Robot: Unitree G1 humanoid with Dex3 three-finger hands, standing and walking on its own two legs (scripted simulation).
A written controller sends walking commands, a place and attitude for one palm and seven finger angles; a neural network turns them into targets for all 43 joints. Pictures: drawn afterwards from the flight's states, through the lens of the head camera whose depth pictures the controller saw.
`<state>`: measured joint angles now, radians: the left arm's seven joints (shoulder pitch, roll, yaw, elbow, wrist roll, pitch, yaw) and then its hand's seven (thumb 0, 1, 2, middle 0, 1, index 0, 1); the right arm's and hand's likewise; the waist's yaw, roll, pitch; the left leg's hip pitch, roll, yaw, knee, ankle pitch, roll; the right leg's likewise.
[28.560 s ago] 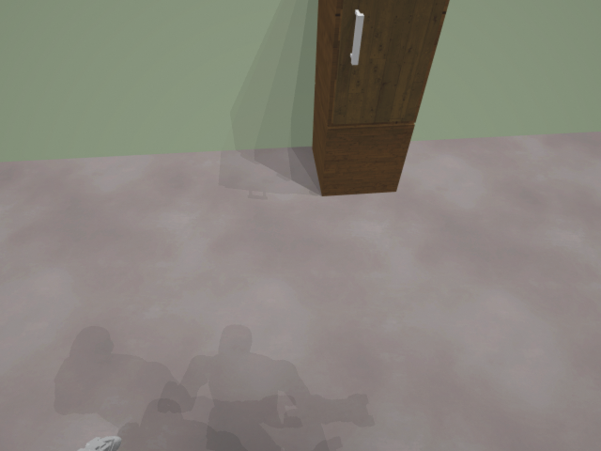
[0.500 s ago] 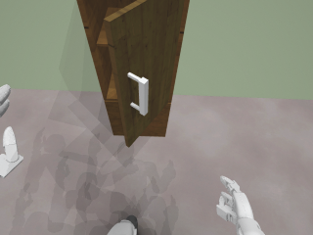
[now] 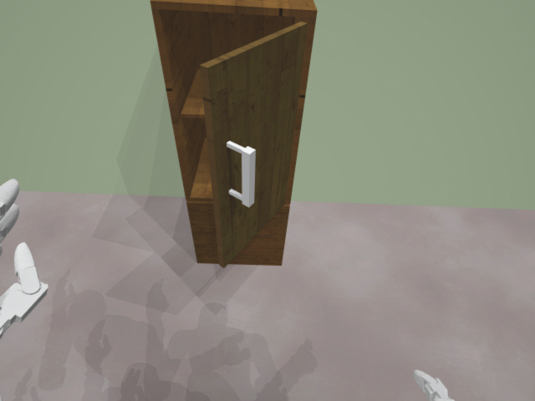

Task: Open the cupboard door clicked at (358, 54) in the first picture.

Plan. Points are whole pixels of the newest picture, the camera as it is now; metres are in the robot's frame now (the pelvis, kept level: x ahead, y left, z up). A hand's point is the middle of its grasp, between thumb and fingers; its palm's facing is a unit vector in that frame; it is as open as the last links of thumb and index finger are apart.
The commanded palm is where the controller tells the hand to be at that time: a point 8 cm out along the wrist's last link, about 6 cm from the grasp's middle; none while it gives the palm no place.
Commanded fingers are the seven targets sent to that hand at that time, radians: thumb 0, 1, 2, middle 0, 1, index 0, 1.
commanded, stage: stop stepping back and stand still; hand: left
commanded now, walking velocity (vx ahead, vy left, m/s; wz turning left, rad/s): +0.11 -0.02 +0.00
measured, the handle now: (240, 174) +0.58 +0.09 +0.01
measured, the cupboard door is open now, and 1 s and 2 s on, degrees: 55 55 55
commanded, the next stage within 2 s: let the arm hang, fingers relaxed in 0.54 s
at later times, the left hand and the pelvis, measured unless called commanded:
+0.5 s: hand (71, 265) +0.22 +0.25 +0.16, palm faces +0.37 -0.80 -0.47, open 7.4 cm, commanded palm +0.16 +0.29 +0.18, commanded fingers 0.00 0.90 0.90 -0.20 -0.30 -0.20 -0.30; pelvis +0.01 -0.01 +0.01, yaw -1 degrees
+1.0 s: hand out of the picture +0.01 +0.16 -0.17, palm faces +0.02 -0.98 -0.18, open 7.0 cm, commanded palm none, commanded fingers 0.00 0.90 0.90 -0.20 -0.30 -0.20 -0.30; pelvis -0.01 -0.02 +0.01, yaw +1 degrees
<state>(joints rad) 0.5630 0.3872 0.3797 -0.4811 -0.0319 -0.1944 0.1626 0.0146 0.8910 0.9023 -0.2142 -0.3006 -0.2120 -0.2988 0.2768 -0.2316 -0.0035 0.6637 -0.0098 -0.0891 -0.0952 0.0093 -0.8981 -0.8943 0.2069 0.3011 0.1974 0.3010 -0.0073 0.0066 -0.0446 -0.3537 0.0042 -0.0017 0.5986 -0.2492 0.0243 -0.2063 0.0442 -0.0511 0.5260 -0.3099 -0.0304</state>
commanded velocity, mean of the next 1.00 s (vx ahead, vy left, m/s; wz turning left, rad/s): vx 0.01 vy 0.00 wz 0.00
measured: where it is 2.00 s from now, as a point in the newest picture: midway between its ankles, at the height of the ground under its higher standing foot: outside the picture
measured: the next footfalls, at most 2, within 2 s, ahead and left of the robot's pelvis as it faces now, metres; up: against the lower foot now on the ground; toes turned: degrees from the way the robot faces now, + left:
none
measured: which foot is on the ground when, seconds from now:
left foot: down 0.00-1.00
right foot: down 0.00-1.00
